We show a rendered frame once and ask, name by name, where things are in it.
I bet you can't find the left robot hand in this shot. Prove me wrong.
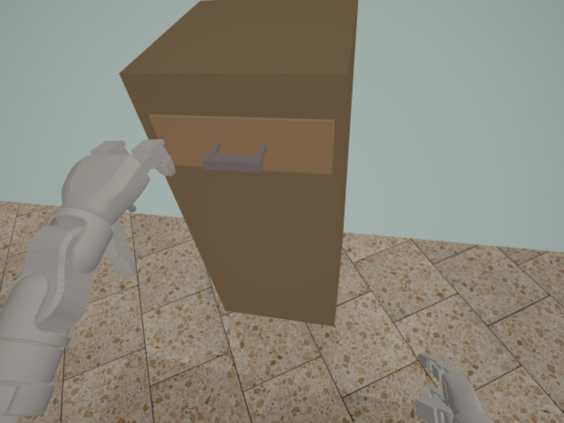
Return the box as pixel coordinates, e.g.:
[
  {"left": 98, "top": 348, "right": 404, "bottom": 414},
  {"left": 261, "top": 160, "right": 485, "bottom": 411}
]
[{"left": 62, "top": 139, "right": 175, "bottom": 277}]

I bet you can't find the right robot hand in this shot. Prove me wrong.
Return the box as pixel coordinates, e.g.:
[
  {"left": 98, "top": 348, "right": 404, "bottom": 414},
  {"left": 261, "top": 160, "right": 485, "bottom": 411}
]
[{"left": 415, "top": 352, "right": 484, "bottom": 423}]

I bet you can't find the left robot forearm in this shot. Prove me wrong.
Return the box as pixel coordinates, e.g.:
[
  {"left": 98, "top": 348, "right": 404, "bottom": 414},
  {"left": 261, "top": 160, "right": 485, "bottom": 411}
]
[{"left": 0, "top": 207, "right": 113, "bottom": 423}]

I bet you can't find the handle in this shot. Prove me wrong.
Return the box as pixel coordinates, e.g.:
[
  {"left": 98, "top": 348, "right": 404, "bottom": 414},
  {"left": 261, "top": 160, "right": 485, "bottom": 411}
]
[{"left": 202, "top": 143, "right": 267, "bottom": 173}]

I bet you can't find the drawer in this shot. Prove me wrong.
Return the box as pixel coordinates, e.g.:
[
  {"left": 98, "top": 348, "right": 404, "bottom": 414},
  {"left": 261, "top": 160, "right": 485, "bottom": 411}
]
[{"left": 149, "top": 115, "right": 335, "bottom": 174}]

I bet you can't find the cabinet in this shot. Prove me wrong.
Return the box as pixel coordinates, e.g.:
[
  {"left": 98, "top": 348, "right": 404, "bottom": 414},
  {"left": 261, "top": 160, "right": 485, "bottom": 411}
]
[{"left": 119, "top": 0, "right": 359, "bottom": 326}]

